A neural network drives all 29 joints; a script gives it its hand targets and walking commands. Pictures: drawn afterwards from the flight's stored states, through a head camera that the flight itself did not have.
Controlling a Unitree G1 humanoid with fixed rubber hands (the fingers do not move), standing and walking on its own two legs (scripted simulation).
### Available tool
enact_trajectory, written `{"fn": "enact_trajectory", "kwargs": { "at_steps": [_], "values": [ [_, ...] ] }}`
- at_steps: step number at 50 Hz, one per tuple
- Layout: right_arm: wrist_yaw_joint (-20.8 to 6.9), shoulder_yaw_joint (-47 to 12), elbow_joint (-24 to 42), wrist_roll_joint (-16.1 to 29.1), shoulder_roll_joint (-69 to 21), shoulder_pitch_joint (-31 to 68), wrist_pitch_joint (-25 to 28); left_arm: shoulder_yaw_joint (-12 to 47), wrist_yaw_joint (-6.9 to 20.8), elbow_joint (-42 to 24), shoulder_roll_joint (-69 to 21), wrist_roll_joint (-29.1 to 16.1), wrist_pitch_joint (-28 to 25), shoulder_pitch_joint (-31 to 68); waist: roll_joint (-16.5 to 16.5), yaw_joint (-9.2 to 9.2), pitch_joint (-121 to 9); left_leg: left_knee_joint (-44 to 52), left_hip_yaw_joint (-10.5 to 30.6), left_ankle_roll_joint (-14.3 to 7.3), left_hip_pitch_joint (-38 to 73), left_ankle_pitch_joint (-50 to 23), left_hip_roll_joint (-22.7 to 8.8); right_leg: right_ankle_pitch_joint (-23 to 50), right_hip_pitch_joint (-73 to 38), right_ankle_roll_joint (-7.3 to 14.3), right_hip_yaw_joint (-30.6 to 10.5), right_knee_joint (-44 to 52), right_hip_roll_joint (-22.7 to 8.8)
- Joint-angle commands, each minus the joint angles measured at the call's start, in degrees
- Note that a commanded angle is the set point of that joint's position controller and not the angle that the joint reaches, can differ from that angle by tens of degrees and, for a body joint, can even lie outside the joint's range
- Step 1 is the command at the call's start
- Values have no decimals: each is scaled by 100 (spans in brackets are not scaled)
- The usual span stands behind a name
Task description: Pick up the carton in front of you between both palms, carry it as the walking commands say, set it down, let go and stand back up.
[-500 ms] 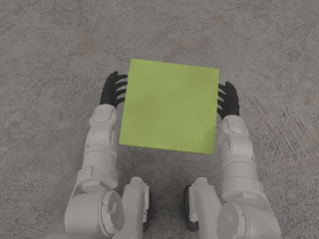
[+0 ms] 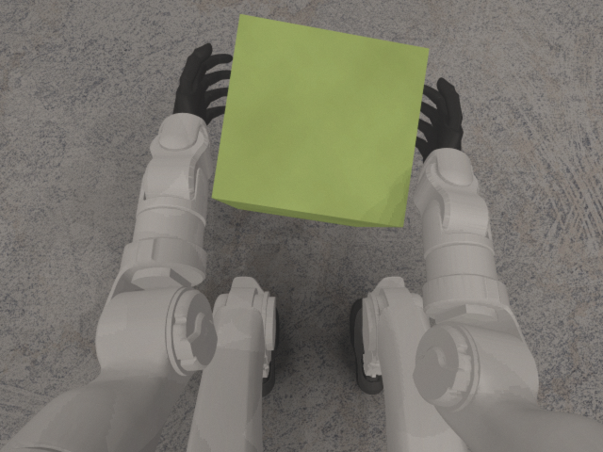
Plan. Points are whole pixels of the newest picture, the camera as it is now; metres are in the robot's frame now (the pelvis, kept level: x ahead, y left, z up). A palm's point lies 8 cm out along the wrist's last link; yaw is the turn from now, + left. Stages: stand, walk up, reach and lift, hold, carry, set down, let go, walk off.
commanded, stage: set down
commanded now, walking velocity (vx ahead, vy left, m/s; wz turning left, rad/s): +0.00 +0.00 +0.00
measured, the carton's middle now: (312, 146) +0.49 +0.02 -0.17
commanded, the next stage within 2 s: none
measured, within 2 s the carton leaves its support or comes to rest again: rests again in 1.10 s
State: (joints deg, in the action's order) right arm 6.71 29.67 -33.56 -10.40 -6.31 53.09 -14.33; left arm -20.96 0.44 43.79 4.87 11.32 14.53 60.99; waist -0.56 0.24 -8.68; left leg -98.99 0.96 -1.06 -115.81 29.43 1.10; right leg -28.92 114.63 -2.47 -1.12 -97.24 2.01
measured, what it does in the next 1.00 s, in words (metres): lowers itself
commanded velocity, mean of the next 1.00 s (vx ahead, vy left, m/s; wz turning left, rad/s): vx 0.00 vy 0.00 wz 0.00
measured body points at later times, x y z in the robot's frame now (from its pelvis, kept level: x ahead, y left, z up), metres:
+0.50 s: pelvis -0.02 +0.00 -0.10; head +0.33 +0.04 +0.18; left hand +0.55 +0.16 -0.24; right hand +0.51 -0.14 -0.25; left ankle +0.09 +0.11 -0.47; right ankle +0.10 -0.13 -0.47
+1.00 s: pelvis -0.02 +0.00 -0.13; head +0.33 +0.04 +0.14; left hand +0.54 +0.17 -0.29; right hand +0.52 -0.14 -0.29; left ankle +0.09 +0.11 -0.47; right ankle +0.10 -0.13 -0.47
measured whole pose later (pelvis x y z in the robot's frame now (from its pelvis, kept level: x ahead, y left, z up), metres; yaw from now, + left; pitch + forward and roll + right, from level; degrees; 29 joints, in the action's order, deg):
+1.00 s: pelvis -0.02 +0.00 -0.13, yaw -1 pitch +40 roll -4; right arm 9.6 25.2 -52.4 -0.4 4.1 75.3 -11.0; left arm -8.7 -2.6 62.7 18.2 3.1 10.7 82.8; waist -3.1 2.1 12.5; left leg -125.5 2.2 -0.8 -132.9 32.4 1.8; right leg -32.6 130.7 -4.7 -0.7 -123.0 5.1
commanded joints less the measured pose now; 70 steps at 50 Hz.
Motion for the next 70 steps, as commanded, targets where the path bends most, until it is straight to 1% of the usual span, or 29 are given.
{"fn": "enact_trajectory", "kwargs": {
  "at_steps": [1, 3, 5, 7, 10, 11, 13, 15, 16, 17, 21, 27, 30, 31, 32, 34, 42, 46, 49, 50, 57, 58, 59, 60, 62, 65, 66, 68, 70],
  "values": [
    [-1093, -3038, -62, 514, -4512, 4004, 102, 2402, 1097, 327, -5007, -529, -23, 2829, 285, -66, -5420, 663, -134, 168, 3241, -1789, 763, 1298, -2281, -104, 482, 448, 862],
    [-1072, -3021, -148, 611, -4636, 4015, 119, 2508, 1096, 368, -5028, -607, -57, 3005, 314, 24, -5501, 550, -161, 178, 3348, -1798, 750, 1291, -2161, -118, 567, 293, 927],
    [-1098, -3107, -3, 714, -4420, 4490, 123, 2292, 1071, 524, -4816, -491, -6, 3004, 274, -278, -5438, 470, -168, 132, 3338, -1661, 748, 1032, -1902, -185, 604, 100, 891],
    [-1095, -2924, -279, 656, -4278, 4464, 95, 2362, 1070, 616, -4756, -517, 15, 3229, 328, -11, -5295, 376, -172, 202, 3197, -1489, 709, 976, -1676, -139, 653, 7, 907],
    [-1062, -2935, -247, 789, -4094, 4774, 131, 2356, 1070, 696, -4742, -609, -17, 3438, 398, -85, -5521, 92, -264, 171, 3036, -1517, 694, 1065, -1740, -166, 719, -227, 872],
    [-1058, -2852, -293, 759, -4157, 4777, 150, 2405, 1060, 705, -4724, -642, -20, 3597, 390, 195, -5453, -8, -156, 152, 3026, -1541, 655, 1054, -1660, -137, 739, -316, 867],
    [-1014, -2812, -377, 750, -4140, 4811, 127, 2453, 1074, 748, -4708, -695, -52, 3617, 528, 16, -5550, -214, -232, 188, 3047, -1617, 666, 1077, -1671, -130, 659, -473, 820],
    [-1070, -2677, -415, 767, -3967, 4862, 173, 2580, 1072, 754, -4691, -806, -43, 3816, 748, 295, -5353, -277, -122, 193, 3146, -1630, 614, 1104, -1346, -127, 785, -681, 809],
    [-1061, -2764, -298, 935, -3805, 5243, 180, 2622, 1083, 667, -4341, -787, -84, 4150, 850, 20, -5283, -365, -183, 223, 3016, -1630, 590, 1064, -1259, -65, 650, -749, 774],
    [-1059, -2845, -269, 876, -3857, 5305, 223, 2653, 1030, 774, -4403, -884, -111, 4084, 524, 305, -5496, -471, -100, 142, 3156, -1636, 585, 1076, -1379, -169, 811, -841, 771],
    [-1066, -2833, -492, 990, -3762, 5322, 230, 2644, 1032, 996, -4265, -1009, -144, 4215, 467, 323, -4951, -806, -177, 172, 2596, -1603, 578, 1054, -1378, -98, 704, -985, 707],
    [-1027, -3113, -413, 1373, -3658, 5976, 291, 2760, 1065, 1003, -4019, -1181, -254, 4742, 393, 13, -5254, -1270, -261, 119, 2560, -1621, 517, 1154, -1670, -144, 675, -1423, 655],
    [-1084, -3171, -287, 1641, -4039, 5936, 353, 3050, 1027, 713, -4183, -1275, -311, 4879, 730, -11, -5669, -1323, -245, 117, 3234, -2177, 475, 1561, -1570, -137, 738, -1583, 749],
    [-1090, -3131, -560, 1614, -3842, 5807, 317, 2963, 1036, 984, -4093, -1335, -263, 4763, 708, 221, -5293, -1341, -148, 116, 3122, -2039, 456, 1468, -1460, -103, 796, -1667, 701],
    [-1121, -3159, -635, 1632, -4029, 5718, 327, 2962, 1043, 924, -4300, -1209, -293, 4682, 842, -95, -5043, -1353, -198, 120, 2924, -2085, 476, 1422, -1066, -88, 717, -1671, 757],
    [-1149, -3125, -646, 1659, -4004, 5805, 309, 3047, 1048, 808, -4224, -1406, -296, 4849, 703, 132, -5017, -1455, -92, 108, 3015, -2114, 470, 1330, -946, -96, 761, -1752, 702],
    [-1162, -2842, -949, 1483, -3849, 5578, 426, 2679, 1083, 1237, -4032, -1175, -447, 4435, 533, -8, -4116, -1489, -144, 43, 2051, -1752, 508, 1251, -836, -65, 712, -1801, 799],
    [-1174, -2683, -1011, 1544, -3723, 5617, 504, 2795, 1068, 1358, -4046, -1233, -441, 4639, 962, 12, -4244, -1576, -92, 58, 2636, -1945, 455, 1246, -545, -33, 688, -1862, 764],
    [-1178, -2461, -1353, 1352, -3547, 5457, 507, 2578, 1083, 1416, -3783, -1277, -496, 4654, 544, 309, -3740, -1557, -84, 22, 1956, -1466, 472, 1012, -690, -20, 781, -1836, 779],
    [-1171, -2438, -1496, 1368, -3512, 5489, 504, 2635, 1091, 1480, -3776, -1288, -496, 4672, 713, 53, -3658, -1519, -80, 21, 1917, -1449, 464, 987, -682, 23, 696, -1894, 714],
    [-1225, -2438, -1443, 1442, -3573, 5450, 567, 2594, 1120, 1509, -3520, -1255, -557, 4808, 528, 16, -3695, -1695, -62, -39, 1942, -1602, 429, 1141, -791, -35, 656, -2017, 740],
    [-1246, -2425, -1558, 1476, -3569, 5705, 548, 2425, 1098, 1540, -3542, -1219, -583, 4826, 548, -206, -3382, -1661, -79, -56, 1790, -1603, 461, 1036, -506, -11, 601, -2028, 760],
    [-1231, -2466, -1500, 1445, -3550, 5481, 577, 2434, 1104, 1550, -3384, -1221, -594, 4868, 371, 97, -3322, -1716, 2, -45, 1776, -1576, 412, 1097, -631, -21, 680, -2025, 759],
    [-1262, -2460, -1549, 1504, -3600, 5670, 569, 2280, 1124, 1485, -3424, -1085, -603, 4810, 328, -256, -3224, -1738, -73, -95, 1600, -1720, 454, 1189, -495, 0, 593, -2031, 800],
    [-1269, -2363, -1662, 1388, -3492, 5357, 583, 2214, 1140, 1706, -3294, -1044, -561, 4535, 345, 3, -3047, -1762, -13, -85, 1492, -1442, 417, 1058, -495, -29, 668, -2084, 795],
    [-1308, -2097, -1894, 1123, -3356, 5175, 538, 2062, 1183, 1731, -3215, -888, -543, 4552, 233, 2, -2561, -1751, 74, -132, 1129, -1287, 394, 963, -301, -7, 602, -2116, 788],
    [-1323, -2113, -1808, 1229, -3330, 5333, 528, 2052, 1196, 1814, -3078, -806, -486, 4438, 364, -254, -2552, -1737, -16, -124, 1223, -1286, 420, 864, -238, -1, 545, -2048, 811],
    [-1334, -1971, -1880, 1112, -3167, 5198, 528, 2075, 1221, 1865, -3139, -855, -493, 4458, 347, -7, -2437, -1725, 34, -103, 1164, -1198, 397, 836, -379, 14, 594, -2050, 806],
    [-1360, -1873, -1930, 1124, -3186, 5199, 536, 2016, 1218, 1898, -3080, -741, -491, 4425, 415, -115, -2370, -1774, 33, -98, 1122, -1284, 368, 889, -246, 12, 535, -2092, 798]
  ]
}}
